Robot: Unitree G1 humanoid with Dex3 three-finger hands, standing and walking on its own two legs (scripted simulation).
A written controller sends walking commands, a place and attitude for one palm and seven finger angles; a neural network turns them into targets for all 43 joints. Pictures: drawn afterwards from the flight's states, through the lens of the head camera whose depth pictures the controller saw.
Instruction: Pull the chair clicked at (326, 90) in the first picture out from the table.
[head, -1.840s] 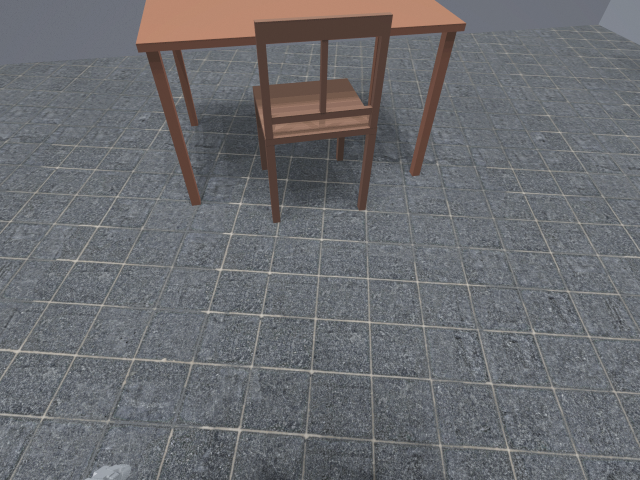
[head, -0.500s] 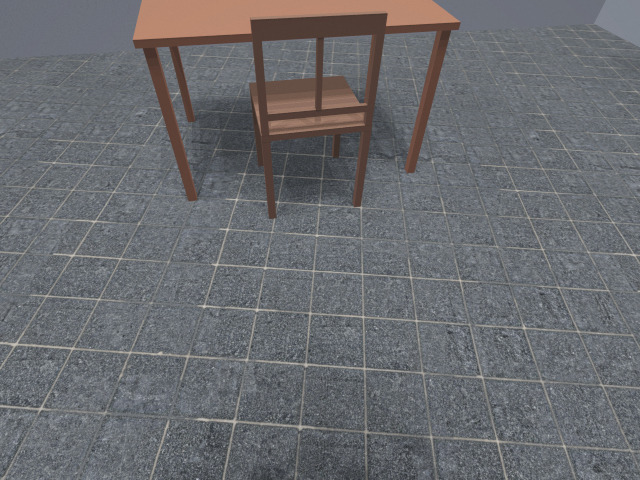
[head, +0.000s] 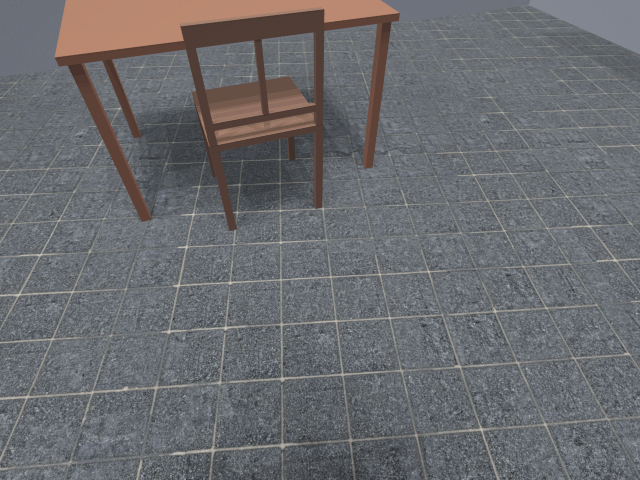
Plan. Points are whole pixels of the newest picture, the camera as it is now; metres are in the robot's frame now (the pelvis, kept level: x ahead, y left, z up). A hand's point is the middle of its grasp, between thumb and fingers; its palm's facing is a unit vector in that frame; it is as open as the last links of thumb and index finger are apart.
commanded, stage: walk to a spot facing it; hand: left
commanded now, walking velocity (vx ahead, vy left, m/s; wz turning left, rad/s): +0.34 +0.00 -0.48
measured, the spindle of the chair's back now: (261, 78) +1.30 +0.30 -0.11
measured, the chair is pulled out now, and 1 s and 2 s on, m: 0.00 0.00 0.00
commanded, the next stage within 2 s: turn to face it in 1.52 s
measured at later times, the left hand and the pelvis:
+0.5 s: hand out of the picture +0.14 +0.18 -0.18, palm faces -0.06 -0.99 -0.15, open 7.4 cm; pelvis +0.20 +0.01 -0.01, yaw -10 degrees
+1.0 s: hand (259, 269) +0.54 +0.17 -0.17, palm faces -0.35 -0.93 -0.14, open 7.4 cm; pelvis +0.41 +0.03 +0.01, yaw -23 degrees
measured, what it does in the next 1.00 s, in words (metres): walks ahead, turning right: left foot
